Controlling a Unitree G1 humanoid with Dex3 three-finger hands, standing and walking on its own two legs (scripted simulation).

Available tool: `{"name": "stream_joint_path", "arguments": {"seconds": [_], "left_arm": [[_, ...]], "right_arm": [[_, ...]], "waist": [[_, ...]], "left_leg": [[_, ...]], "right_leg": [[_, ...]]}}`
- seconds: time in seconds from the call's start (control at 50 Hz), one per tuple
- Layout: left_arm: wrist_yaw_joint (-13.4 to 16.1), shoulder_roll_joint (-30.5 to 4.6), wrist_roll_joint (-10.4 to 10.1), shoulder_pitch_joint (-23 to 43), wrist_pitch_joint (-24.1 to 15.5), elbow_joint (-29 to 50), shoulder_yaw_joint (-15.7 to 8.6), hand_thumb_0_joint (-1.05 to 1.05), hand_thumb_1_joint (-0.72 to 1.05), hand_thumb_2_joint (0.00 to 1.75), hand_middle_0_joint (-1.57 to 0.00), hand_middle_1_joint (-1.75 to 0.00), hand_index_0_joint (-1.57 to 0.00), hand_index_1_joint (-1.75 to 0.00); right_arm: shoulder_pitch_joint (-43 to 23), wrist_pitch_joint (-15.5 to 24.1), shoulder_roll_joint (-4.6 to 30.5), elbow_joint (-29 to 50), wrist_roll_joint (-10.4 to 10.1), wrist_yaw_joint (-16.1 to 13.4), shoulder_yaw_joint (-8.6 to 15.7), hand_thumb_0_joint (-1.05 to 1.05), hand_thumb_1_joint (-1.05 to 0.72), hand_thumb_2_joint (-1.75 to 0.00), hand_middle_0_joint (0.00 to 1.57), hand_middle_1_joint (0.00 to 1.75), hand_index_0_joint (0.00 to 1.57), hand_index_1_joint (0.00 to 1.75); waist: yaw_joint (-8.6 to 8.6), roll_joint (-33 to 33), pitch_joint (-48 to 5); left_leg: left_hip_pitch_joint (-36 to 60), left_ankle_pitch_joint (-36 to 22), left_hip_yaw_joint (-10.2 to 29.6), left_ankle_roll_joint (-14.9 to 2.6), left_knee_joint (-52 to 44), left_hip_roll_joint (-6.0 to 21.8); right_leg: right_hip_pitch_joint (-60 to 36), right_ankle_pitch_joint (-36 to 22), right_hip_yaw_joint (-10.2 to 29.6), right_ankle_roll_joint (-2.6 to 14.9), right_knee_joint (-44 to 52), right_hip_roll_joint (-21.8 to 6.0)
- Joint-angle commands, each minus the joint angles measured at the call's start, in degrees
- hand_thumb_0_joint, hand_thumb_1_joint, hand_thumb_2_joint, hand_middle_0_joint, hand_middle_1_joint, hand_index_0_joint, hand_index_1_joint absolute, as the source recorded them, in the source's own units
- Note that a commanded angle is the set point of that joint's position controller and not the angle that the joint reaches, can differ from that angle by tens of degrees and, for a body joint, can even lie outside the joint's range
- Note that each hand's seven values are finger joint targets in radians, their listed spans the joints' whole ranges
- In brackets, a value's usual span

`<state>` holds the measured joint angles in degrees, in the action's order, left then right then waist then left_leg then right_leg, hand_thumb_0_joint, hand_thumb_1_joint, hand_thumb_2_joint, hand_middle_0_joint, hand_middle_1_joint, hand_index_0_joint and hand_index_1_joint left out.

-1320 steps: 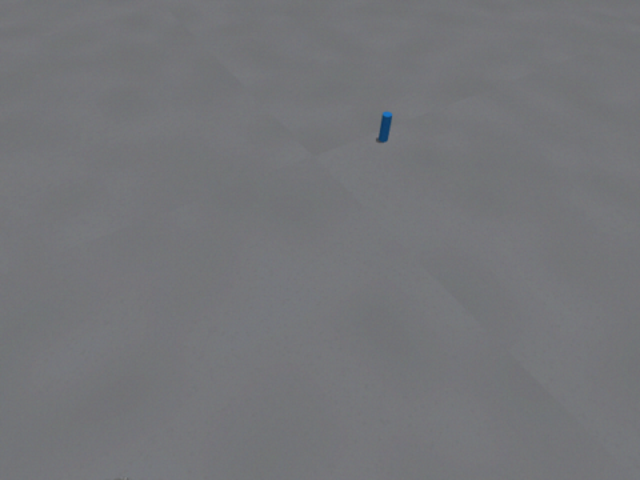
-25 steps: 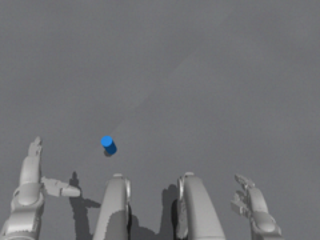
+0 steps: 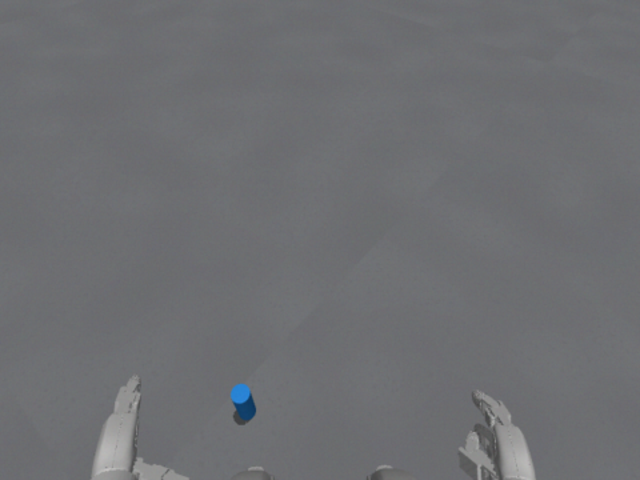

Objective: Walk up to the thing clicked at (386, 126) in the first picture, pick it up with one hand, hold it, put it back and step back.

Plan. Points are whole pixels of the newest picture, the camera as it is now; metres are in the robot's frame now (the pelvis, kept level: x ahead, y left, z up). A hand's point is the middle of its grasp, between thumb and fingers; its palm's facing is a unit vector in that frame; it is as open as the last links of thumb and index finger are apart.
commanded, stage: home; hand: left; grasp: from the side
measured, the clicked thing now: (244, 402) +0.40 +0.18 -0.63
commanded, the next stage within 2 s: stand in 1.70 s
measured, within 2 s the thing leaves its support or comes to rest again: neither
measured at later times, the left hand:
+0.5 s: hand (176, 455) +0.17 +0.17 -0.04, palm faces +0.11 -0.95 -0.29, open 17.6 cm
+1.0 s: hand (182, 461) +0.16 +0.16 -0.04, palm faces +0.11 -0.95 -0.29, open 17.6 cm
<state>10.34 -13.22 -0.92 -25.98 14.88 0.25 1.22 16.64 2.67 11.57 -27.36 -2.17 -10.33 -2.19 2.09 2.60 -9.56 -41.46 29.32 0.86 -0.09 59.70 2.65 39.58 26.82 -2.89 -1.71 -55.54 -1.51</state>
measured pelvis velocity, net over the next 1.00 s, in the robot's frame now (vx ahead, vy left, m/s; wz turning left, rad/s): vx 0.00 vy -0.02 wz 0.01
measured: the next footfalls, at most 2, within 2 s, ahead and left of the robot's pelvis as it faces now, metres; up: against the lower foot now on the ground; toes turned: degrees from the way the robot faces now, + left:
none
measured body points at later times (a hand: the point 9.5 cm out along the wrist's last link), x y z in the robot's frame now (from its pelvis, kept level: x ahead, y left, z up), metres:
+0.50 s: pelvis +0.00 -0.01 +0.01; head +0.02 -0.01 +0.46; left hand +0.16 +0.22 -0.02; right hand +0.17 -0.25 -0.06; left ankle +0.00 +0.11 -0.68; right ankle +0.01 -0.14 -0.68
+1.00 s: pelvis +0.00 -0.02 +0.01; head +0.02 -0.02 +0.46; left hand +0.15 +0.21 -0.02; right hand +0.16 -0.26 -0.06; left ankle +0.00 +0.11 -0.68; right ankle +0.01 -0.14 -0.68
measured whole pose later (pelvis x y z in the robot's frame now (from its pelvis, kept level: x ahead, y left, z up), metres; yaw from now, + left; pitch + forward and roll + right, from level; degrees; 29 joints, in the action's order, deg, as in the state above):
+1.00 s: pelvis +0.00 -0.02 +0.01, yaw +1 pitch +7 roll -2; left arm 7.7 -11.5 -0.5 -26.3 14.8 -1.0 0.6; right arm 15.2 7.3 12.4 -29.6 -0.9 -9.9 -1.3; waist 1.2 1.9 -5.8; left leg -34.9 26.6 1.4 1.3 53.9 2.8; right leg 33.6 25.3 -3.6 -0.4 -51.4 -1.2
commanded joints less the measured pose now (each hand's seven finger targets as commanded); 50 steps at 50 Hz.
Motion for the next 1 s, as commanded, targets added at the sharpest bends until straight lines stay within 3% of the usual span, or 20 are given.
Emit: {"name": "stream_joint_path", "arguments": {"seconds": [0.0, 0.06, 0.08, 0.12, 0.14, 0.36, 0.4, 0.42, 0.46, 0.5, 0.52, 0.62, 0.74, 0.76, 0.9, 0.92, 0.98], "left_arm": [[0.2, -6.1, 0.4, 0.0, -1.9, 13.1, -4.0, 0.00, -0.60, 0.03, -0.04, -0.05, -0.04, -0.05], [-0.6, -2.9, 0.6, -1.7, -1.9, 10.1, -1.8, 0.00, -0.60, 0.03, -0.04, -0.05, -0.04, -0.05], [-0.6, -4.4, 0.6, 0.3, -2.3, 12.3, -3.2, 0.00, -0.58, 0.04, -0.05, -0.05, -0.05, -0.05], [-0.9, -4.3, 1.0, 1.2, -2.7, 11.6, -3.1, 0.00, -0.60, 0.03, -0.04, -0.05, -0.04, -0.05], [-0.9, -4.6, 0.9, 1.0, -2.7, 11.6, -3.6, 0.00, -0.60, 0.03, -0.04, -0.05, -0.04, -0.05], [-1.2, -3.9, 0.9, 0.5, -2.4, 10.5, -3.4, 0.00, -0.58, 0.04, -0.05, -0.05, -0.05, -0.05], [-1.2, -4.1, 0.9, 0.5, -2.4, 9.3, -4.0, 0.00, -0.57, 0.04, -0.05, -0.05, -0.05, -0.05], [-1.3, -4.6, 0.9, 0.0, -2.5, 9.4, -4.5, 0.00, -0.60, 0.03, -0.04, -0.05, -0.04, -0.05], [-1.4, -3.6, 0.9, 1.0, -2.6, 9.2, -3.3, 0.00, -0.58, 0.04, -0.05, -0.05, -0.05, -0.05], [-1.5, -4.5, 0.8, -0.3, -2.7, 8.9, -4.3, 0.00, -0.60, 0.03, -0.04, -0.05, -0.04, -0.05], [-1.6, -3.9, 0.7, 0.9, -2.8, 9.5, -3.5, 0.00, -0.61, 0.02, -0.04, -0.05, -0.04, -0.05], [-1.7, -4.4, 0.9, 0.5, -2.8, 8.8, -4.2, 0.00, -0.60, 0.03, -0.04, -0.05, -0.04, -0.05], [-1.9, -3.9, 0.8, 1.5, -2.8, 9.0, -3.5, 0.00, -0.59, 0.03, -0.04, -0.05, -0.04, -0.05], [-1.8, -4.6, 0.8, 0.7, -2.8, 9.3, -4.4, 0.00, -0.59, 0.04, -0.05, -0.05, -0.05, -0.05], [-1.9, -4.8, 0.7, 1.6, -2.8, 9.5, -4.4, 0.00, -0.58, 0.04, -0.05, -0.05, -0.05, -0.05], [-1.9, -3.9, 0.8, 0.8, -2.6, 8.2, -3.6, 0.00, -0.59, 0.03, -0.04, -0.05, -0.04, -0.05], [-2.0, -4.3, 0.8, 0.7, -2.9, 9.1, -4.0, 0.00, -0.60, 0.02, -0.04, -0.05, -0.04, -0.05]], "right_arm": [[-4.1, 4.0, 7.0, 9.3, 0.6, -0.8, 3.3, 0.00, -0.90, -0.90, 0.20, 0.30, 0.20, 0.30], [-3.7, 4.8, 6.9, 9.1, 0.9, -0.6, 3.3, 0.00, -0.90, -0.90, 0.20, 0.30, 0.20, 0.30], [-3.9, 5.0, 7.0, 9.1, 1.0, -0.6, 3.5, 0.00, -0.90, -0.90, 0.20, 0.30, 0.20, 0.30], [-3.4, 5.4, 7.4, 8.8, 1.3, -0.6, 3.8, 0.00, -0.90, -0.90, 0.20, 0.30, 0.20, 0.30], [-3.7, 5.7, 7.2, 8.7, 1.3, -0.5, 3.6, 0.00, -0.90, -0.90, 0.20, 0.30, 0.20, 0.30], [-4.1, 6.6, 7.2, 7.6, 1.5, -0.3, 3.6, 0.00, -0.90, -0.90, 0.20, 0.30, 0.20, 0.30], [-4.8, 6.8, 7.2, 7.5, 1.4, -0.1, 3.6, 0.00, -0.90, -0.90, 0.20, 0.30, 0.20, 0.30], [-4.4, 6.7, 7.1, 7.5, 1.5, -0.3, 3.7, 0.00, -0.90, -0.90, 0.20, 0.30, 0.20, 0.30], [-5.1, 6.8, 7.3, 7.7, 1.4, -0.1, 3.7, 0.00, -0.90, -0.90, 0.20, 0.30, 0.20, 0.30], [-4.7, 6.7, 7.2, 7.7, 1.4, 0.0, 3.7, 0.00, -0.90, -0.90, 0.20, 0.30, 0.20, 0.30], [-5.0, 6.8, 7.3, 7.7, 1.4, 0.0, 3.7, 0.00, -0.90, -0.90, 0.20, 0.30, 0.20, 0.30], [-4.6, 7.1, 7.2, 7.4, 1.5, -0.3, 3.9, 0.00, -0.90, -0.90, 0.20, 0.30, 0.20, 0.30], [-5.0, 7.3, 7.2, 7.3, 1.5, -0.3, 3.7, 0.00, -0.90, -0.90, 0.20, 0.30, 0.20, 0.30], [-4.8, 7.4, 7.1, 7.0, 1.5, -0.4, 3.8, 0.00, -0.90, -0.90, 0.20, 0.30, 0.20, 0.30], [-5.1, 7.5, 7.2, 7.0, 1.4, -0.5, 3.8, 0.00, -0.90, -0.90, 0.20, 0.30, 0.20, 0.30], [-5.2, 7.6, 7.3, 6.9, 1.4, -0.4, 3.8, 0.00, -0.90, -0.90, 0.20, 0.30, 0.20, 0.30], [-4.8, 7.6, 7.2, 6.8, 1.4, -0.5, 3.8, 0.00, -0.90, -0.90, 0.20, 0.30, 0.20, 0.30]], "waist": [[-1.13, 0.1, -1.0], [0.16, -1.3, 0.6], [-0.13, 0.1, 0.4], [0.48, -1.0, -1.4], [-0.16, 0.2, -1.1], [-0.35, 0.0, -3.6], [-0.79, -0.6, -1.0], [-0.88, -0.2, -2.5], [-0.61, -0.8, -0.5], [-1.17, -0.4, -1.5], [-0.65, -1.1, -1.1], [-0.47, -2.4, -2.8], [-0.41, -2.4, -1.7], [-0.82, -1.4, -2.1], [-0.72, -1.0, -1.0], [-0.55, -1.8, -0.1], [-0.68, -1.6, -1.6]], "left_leg": [[6.0, -9.5, 1.0, 0.09, -14.0, -1.4], [7.4, -10.9, 1.2, 0.24, -14.6, -1.2], [7.7, -11.4, 0.8, 0.29, -14.4, -1.3], [8.9, -12.9, 1.1, 0.28, -14.2, -1.2], [8.6, -12.7, 0.8, 0.31, -14.3, -1.5], [11.2, -18.5, 0.2, 0.39, -13.5, -1.9], [9.9, -15.4, 0.1, 0.26, -14.2, -2.0], [10.5, -16.1, 0.0, 0.32, -14.1, -2.0], [9.7, -13.4, 0.3, 0.32, -15.1, -1.9], [9.8, -14.5, -0.5, 0.21, -14.4, -2.2], [9.8, -13.9, -0.5, 0.11, -14.4, -2.2], [10.4, -16.6, -0.9, -0.15, -13.0, -2.2], [10.0, -13.0, -1.0, -0.29, -13.9, -2.4], [10.0, -13.7, -1.1, -0.22, -13.7, -2.4], [9.8, -12.0, -1.0, -0.21, -14.4, -2.4], [9.5, -11.2, -1.0, -0.23, -14.7, -2.3], [10.5, -13.7, -1.1, -0.17, -14.0, -2.3]], "right_leg": [[-6.1, -7.6, -2.3, 2.12, 9.8, 2.7], [-6.1, -8.8, -2.4, 2.10, 9.9, 2.9], [-6.5, -9.1, -2.1, 2.20, 10.0, 2.8], [-7.0, -10.2, -2.2, 2.24, 9.9, 3.0], [-7.5, -10.1, -2.1, 2.29, 10.2, 2.8], [-10.7, -15.2, -1.6, 2.23, 11.0, 2.5], [-10.0, -12.6, -1.7, 2.12, 11.8, 2.5], [-10.2, -12.9, -1.6, 2.15, 11.7, 2.6], [-9.6, -10.6, -1.8, 2.17, 11.9, 2.6], [-10.1, -11.8, -1.3, 2.11, 12.4, 2.4], [-10.1, -11.6, -1.3, 1.97, 12.6, 2.4], [-10.9, -14.9, -1.0, 1.56, 12.4, 2.2], [-10.1, -11.6, -0.7, 1.55, 13.2, 2.0], [-10.6, -12.1, -0.7, 1.62, 13.1, 1.9], [-9.8, -10.2, -0.8, 1.74, 13.4, 2.0], [-9.2, -9.4, -0.9, 1.77, 13.4, 2.1], [-10.2, -11.8, -0.9, 1.72, 13.3, 2.1]]}}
